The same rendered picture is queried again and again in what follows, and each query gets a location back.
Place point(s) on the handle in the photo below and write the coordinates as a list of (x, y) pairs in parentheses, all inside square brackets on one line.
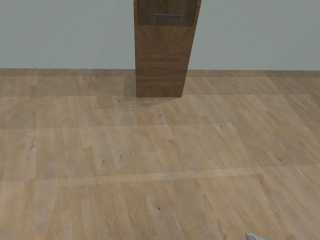
[(174, 16)]

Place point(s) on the cabinet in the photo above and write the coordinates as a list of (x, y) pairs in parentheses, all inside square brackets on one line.
[(162, 55)]

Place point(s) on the drawer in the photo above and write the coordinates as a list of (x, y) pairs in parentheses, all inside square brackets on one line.
[(146, 12)]

